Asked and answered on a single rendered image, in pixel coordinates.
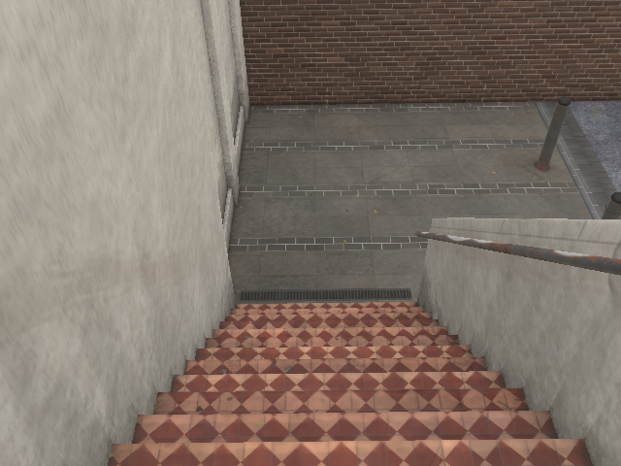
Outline stairs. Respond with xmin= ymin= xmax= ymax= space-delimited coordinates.
xmin=108 ymin=302 xmax=593 ymax=466

